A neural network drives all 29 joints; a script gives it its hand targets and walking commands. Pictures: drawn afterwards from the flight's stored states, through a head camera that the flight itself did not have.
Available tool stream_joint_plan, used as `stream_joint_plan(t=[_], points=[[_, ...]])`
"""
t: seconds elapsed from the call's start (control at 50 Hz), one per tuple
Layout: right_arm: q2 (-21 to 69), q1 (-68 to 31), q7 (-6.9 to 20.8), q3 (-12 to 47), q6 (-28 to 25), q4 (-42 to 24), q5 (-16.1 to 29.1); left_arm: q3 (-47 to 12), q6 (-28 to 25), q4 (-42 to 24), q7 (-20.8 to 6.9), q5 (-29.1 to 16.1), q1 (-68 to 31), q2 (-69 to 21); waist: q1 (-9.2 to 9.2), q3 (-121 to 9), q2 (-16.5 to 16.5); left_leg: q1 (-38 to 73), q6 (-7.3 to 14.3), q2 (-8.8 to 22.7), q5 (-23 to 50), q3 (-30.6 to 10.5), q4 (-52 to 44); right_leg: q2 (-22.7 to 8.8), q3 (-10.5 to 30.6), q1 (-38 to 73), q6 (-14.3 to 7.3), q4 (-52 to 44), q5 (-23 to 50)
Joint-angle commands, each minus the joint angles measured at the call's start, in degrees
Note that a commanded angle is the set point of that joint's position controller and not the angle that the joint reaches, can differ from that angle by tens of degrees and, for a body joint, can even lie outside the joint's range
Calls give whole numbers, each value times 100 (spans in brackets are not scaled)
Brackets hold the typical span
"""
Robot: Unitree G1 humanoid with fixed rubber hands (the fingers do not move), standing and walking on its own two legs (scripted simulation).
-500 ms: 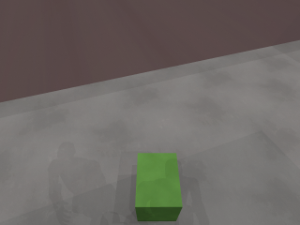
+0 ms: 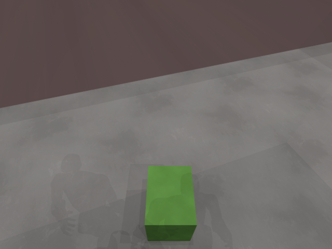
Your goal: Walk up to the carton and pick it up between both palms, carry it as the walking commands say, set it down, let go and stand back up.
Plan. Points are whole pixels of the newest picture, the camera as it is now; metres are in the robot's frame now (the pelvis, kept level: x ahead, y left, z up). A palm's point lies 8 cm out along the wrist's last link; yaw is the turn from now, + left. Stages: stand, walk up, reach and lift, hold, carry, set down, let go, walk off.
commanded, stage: walk up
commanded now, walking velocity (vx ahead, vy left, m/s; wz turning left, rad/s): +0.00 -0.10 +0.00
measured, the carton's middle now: (169, 203) +0.48 +0.00 -0.63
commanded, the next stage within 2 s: stand in 1.30 s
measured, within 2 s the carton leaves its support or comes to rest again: neither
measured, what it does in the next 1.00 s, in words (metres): steps on the spot: left foot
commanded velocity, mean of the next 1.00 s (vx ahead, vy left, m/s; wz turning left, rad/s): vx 0.03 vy -0.07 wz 0.00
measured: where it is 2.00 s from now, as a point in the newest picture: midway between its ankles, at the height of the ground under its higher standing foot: outside the picture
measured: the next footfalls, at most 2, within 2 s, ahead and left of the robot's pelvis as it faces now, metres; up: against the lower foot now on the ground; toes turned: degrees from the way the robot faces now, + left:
left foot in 0.84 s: +0.02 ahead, +0.12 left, +0.00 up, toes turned -1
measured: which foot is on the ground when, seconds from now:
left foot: down 0.00-0.50, up 0.52-0.82, down 0.84-1.00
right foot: down 0.00-1.00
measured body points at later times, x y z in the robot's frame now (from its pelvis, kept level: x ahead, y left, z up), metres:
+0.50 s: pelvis +0.00 -0.01 +0.00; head +0.01 -0.01 +0.44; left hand +0.04 +0.26 -0.14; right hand +0.03 -0.28 -0.15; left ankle +0.01 +0.16 -0.73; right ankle +0.00 -0.09 -0.73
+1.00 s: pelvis +0.02 +0.01 +0.01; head +0.03 +0.02 +0.46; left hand +0.05 +0.24 -0.15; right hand +0.00 -0.22 -0.14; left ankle -0.03 +0.11 -0.73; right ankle +0.05 -0.12 -0.72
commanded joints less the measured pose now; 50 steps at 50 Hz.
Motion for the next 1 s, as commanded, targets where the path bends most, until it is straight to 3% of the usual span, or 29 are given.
stream_joint_plan(t=[0.0, 0.1, 0.14, 0.2, 0.28, 0.36, 0.4, 0.42, 0.44, 0.46, 0.48, 0.5, 0.52, 0.56, 0.6, 0.64, 0.72, 0.74, 0.76, 0.78, 0.8, 0.82, 0.84, 0.86, 0.88, 0.9, 0.94, 0.98], points=[[-839, 253, -19, -170, -3, -217, -4, 105, -24, -223, -16, 25, 438, 484, 31, 53, 433, -147, 520, 666, 56, -525, -722, -660, 474, -19, 104, -415, 600], [-587, 125, 16, -123, 13, -317, 8, 162, -36, -267, -18, -7, 409, 719, 64, 76, -305, -298, 299, 67, 69, 180, 69, -1111, 1041, 54, -128, -1127, 619], [-538, 182, 28, -119, 14, -301, 13, 142, -40, -289, -5, -16, 313, 710, 20, 55, -352, -149, 327, 0, 67, 220, 118, -1163, 1047, -46, -198, -1161, 797], [-582, 287, 40, -136, -7, -253, 12, 136, -38, -293, 1, -21, 224, 706, -25, -10, -278, 84, 350, 85, 271, 156, -65, -1043, 876, -105, -129, -1041, 869], [-789, 342, 23, -194, -33, -261, -3, 153, -20, -331, -33, -23, 193, 678, -33, -27, 171, 153, 398, 477, 318, -237, -544, -754, 563, -148, 73, -669, 653], [-1159, 352, -9, -308, 2, -328, -13, 127, 19, -374, -87, 47, 274, 457, -37, -2, 1041, 122, 825, 1223, -81, -1181, -1190, -354, 137, -389, 287, 281, 281], [-1216, 205, -15, -344, 20, -394, -43, 137, 37, -388, -130, 76, 327, 380, -3, 17, 1352, -117, 1013, 1474, -114, -1409, -1283, -284, 174, -380, 322, 755, -273], [-1240, 46, -12, -360, 22, -457, -45, 149, 47, -388, -150, 83, 413, 371, 89, 39, 1396, -344, 1003, 1482, -123, -1360, -1267, -314, 256, -202, 319, 823, -384], [-1233, -130, 3, -360, 28, -514, -33, 141, 42, -362, -160, 79, 536, 345, 217, 74, 1318, -583, 863, 1311, -118, -1121, -1137, -381, 322, 106, 282, 498, -280], [-1126, -178, 35, -338, 44, -540, -11, 133, 13, -319, -150, 64, 638, 397, 296, 126, 918, -751, 624, 919, -165, -696, -724, -525, 474, 386, 221, -170, 112], [-781, -146, 52, -255, 65, -577, 18, 190, -24, -276, -115, 76, 646, 650, 279, 150, -337, -976, 326, 251, -474, 24, 68, -1061, 1112, 508, 90, -887, 491], [-517, -273, 34, -176, 96, -703, 44, 201, -68, -262, -76, 41, 757, 821, 355, 132, -1200, -1176, 250, -237, -1028, 364, 878, -1657, 1894, 423, -190, -1530, 722], [-459, -343, 35, -184, 147, -709, -20, 119, -127, -246, -22, 58, 785, 736, 319, 187, -1120, -1276, 326, -277, -1744, 117, 1535, -1979, 2226, 425, -464, -1691, 1122], [-478, -84, 104, -232, 175, -386, -88, 4, -284, -313, 13, 91, 591, 576, 135, 107, -199, -957, 408, -193, -1388, -231, 1749, -2075, 2068, 710, -524, -1565, 2049], [-448, 48, 159, -201, 163, -220, -31, -26, -343, -333, 51, 51, 294, 533, 25, 17, -427, -544, 384, -236, -1109, -218, 1605, -1787, 1532, 793, -458, -1473, 2652], [-451, 6, 179, -150, 163, -154, 35, -60, -341, -229, 49, 50, 236, 449, 24, -5, -710, -225, 375, -373, -997, -99, 1239, -1560, 1205, 790, -363, -1361, 2684], [-369, -181, 158, -99, 123, -113, 101, -36, -276, -19, 61, 24, 425, 499, 160, 117, -831, 60, 395, -475, -839, 67, 466, -1602, 1283, 823, -440, -1321, 2062], [-318, -94, 158, -95, 89, -57, 103, -32, -260, 63, 59, 10, 460, 510, 131, 92, -808, 271, 398, -479, -702, 144, 92, -1570, 1271, 759, -425, -1341, 1537], [-335, 101, 202, -134, 41, -26, 90, 29, -201, 193, 28, 23, 576, 615, 74, -91, -957, 611, 473, -567, -989, 403, -134, -1492, 1334, 585, -440, -1524, -829], [-307, 184, 244, -154, 3, -26, 83, 51, -99, 243, -6, 29, 451, 623, -28, 174, -1012, 1009, 512, -614, -966, 498, -301, -1365, 1362, -70, -361, -1643, -2341], [-279, 465, 228, -163, -28, 72, 71, 43, -37, 200, -19, 8, 163, 532, -234, 436, -793, 1557, 560, -518, -920, 350, -456, -1174, 1229, -820, -241, -1450, -2472], [-397, 1014, 171, -205, -82, 252, 47, 35, -17, 107, -33, -27, -150, 328, -541, 604, -206, 2119, 711, 72, -1358, -451, -989, -858, 880, -1570, -76, -670, -2179], [-954, 1426, 128, -366, -125, 361, -33, 41, -56, -106, -70, -44, -540, 145, -760, 779, 1115, 2209, 1060, 1208, -2697, -2063, -1859, -267, 195, -2446, 280, 706, -1604], [-936, 1370, 84, -328, -177, 410, -70, -36, -130, -263, -55, 20, -892, 18, -689, 1177, 1420, 1584, 1338, 1840, -2570, -2701, -2467, -335, 150, -2558, 351, 1637, -1380], [-405, 487, 20, -59, -248, 215, 6, -118, -133, -35, -21, -100, -514, -53, -148, 1371, 844, 385, 1273, 1656, 99, -2028, -2180, -659, 577, -1409, 453, 1536, -1134], [-280, -48, 23, -19, -284, 42, 35, -157, -122, 200, 13, -152, 97, -155, 198, 1060, 851, 129, 1207, 1284, 2245, -1212, -1763, -648, 664, -490, 498, 1298, -953], [-289, -2, 62, -15, -368, 48, 40, -128, -95, 470, 12, -113, 348, -18, 283, 367, 853, 592, 986, 762, 3406, -394, -1305, -506, 403, 169, 483, 822, -446], [-246, 318, 69, 10, -337, 248, 86, -161, -100, 498, 32, -121, 151, -15, 270, 269, 990, 786, 819, 336, 3608, -1, -951, -394, 116, 525, 399, -147, 395]])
